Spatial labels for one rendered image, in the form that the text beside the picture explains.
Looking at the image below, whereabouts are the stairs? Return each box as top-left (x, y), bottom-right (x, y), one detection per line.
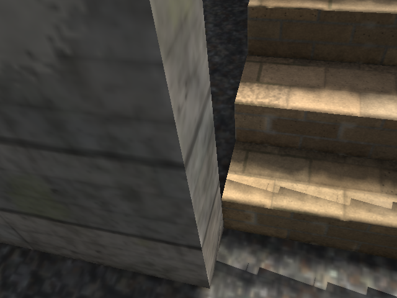
top-left (221, 0), bottom-right (397, 260)

